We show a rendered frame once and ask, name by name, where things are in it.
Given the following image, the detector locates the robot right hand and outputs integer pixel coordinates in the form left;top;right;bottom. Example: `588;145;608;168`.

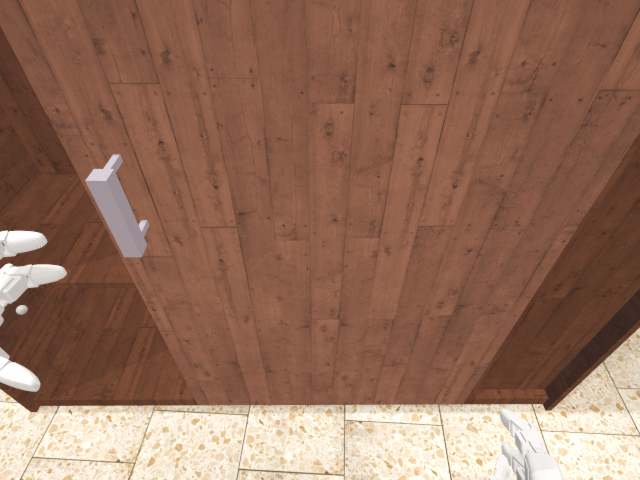
488;409;564;480

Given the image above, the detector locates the wardrobe door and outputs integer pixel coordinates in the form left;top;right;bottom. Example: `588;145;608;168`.
473;133;640;389
0;0;640;405

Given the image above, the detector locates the robot left hand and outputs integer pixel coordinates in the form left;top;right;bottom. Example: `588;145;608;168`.
0;231;67;392

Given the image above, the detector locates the handle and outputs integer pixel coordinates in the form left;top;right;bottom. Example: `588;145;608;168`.
85;154;149;257

